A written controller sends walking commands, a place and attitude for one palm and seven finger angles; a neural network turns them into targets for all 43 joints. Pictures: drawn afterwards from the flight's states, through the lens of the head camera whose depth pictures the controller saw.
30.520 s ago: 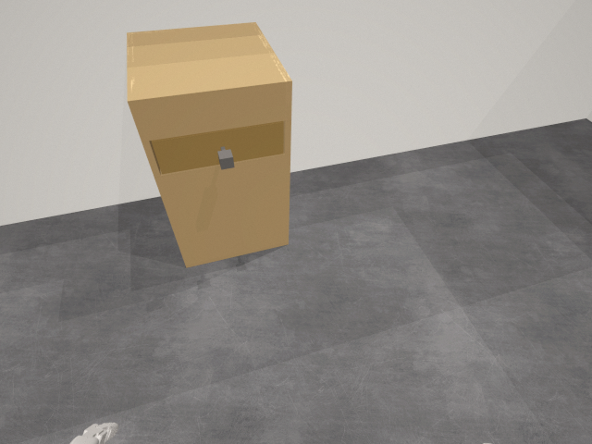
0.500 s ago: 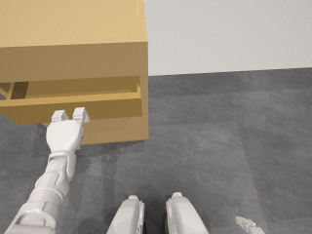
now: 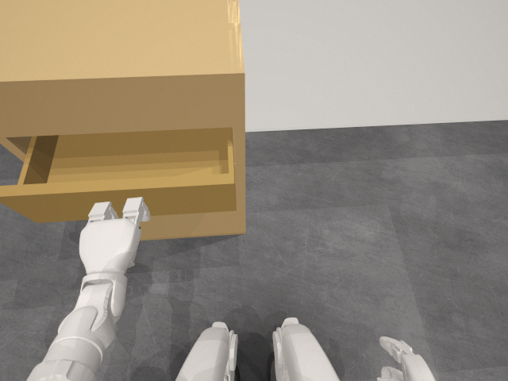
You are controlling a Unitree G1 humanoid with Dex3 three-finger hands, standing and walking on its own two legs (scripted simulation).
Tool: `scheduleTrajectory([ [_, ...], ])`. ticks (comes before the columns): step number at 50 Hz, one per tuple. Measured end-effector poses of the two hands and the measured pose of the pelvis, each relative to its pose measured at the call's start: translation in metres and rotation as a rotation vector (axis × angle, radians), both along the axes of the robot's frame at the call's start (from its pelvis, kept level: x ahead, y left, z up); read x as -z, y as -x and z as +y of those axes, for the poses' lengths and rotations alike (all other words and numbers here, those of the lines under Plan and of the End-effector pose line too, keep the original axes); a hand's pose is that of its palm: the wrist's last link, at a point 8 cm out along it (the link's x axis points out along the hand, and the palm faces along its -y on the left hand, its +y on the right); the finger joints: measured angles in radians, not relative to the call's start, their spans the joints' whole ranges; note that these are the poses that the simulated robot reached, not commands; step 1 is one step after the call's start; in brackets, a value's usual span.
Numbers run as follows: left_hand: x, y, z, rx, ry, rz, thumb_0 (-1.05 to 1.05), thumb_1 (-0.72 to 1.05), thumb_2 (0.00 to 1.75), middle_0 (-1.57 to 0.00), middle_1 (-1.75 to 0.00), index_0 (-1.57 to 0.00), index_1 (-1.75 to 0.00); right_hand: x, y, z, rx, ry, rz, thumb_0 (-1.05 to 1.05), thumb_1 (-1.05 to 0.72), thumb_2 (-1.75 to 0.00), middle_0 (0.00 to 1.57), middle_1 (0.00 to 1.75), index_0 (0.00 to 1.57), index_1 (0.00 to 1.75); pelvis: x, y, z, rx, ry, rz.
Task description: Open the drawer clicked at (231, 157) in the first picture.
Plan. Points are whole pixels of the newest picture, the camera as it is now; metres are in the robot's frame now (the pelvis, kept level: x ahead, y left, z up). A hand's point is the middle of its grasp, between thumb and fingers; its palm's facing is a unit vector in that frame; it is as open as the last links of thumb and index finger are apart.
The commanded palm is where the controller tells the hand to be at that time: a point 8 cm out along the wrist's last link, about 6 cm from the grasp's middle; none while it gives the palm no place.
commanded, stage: pull the drawer open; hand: left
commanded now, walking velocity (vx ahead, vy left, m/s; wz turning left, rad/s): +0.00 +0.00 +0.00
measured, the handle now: (125, 224) +0.37 +0.24 -0.08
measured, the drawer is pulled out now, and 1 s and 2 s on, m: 0.11 0.19 0.28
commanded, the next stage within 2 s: none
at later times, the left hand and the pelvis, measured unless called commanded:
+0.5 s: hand (122, 276) +0.28 +0.23 -0.09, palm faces -0.08 -0.08 -0.99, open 7.6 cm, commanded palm +0.25 +0.23 -0.04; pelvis +0.00 +0.00 +0.00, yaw +0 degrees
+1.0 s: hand (120, 300) +0.24 +0.23 -0.09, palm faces -0.11 -0.09 -0.99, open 7.6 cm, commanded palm +0.21 +0.23 -0.04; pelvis +0.00 -0.01 +0.00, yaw +0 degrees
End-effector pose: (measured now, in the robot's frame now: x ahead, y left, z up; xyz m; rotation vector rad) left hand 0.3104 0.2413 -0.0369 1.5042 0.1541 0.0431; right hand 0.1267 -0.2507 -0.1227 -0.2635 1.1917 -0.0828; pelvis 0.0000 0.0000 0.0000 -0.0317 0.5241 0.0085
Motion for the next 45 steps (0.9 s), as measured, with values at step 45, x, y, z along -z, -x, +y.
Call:
scheduleTrajectory([
  [45,-0.001,0.074,-0.009,-0.023,0.015,0.034,0.05,0.47,0.63,-0.41,-1.35,-0.32,-1.35,-0.005,-0.049,0.010,-0.084,-0.024,-0.141,0.01,-0.90,-0.90,0.20,0.30,0.20,0.30,0.002,-0.002,-0.007,-0.001,-0.013,-0.019],
])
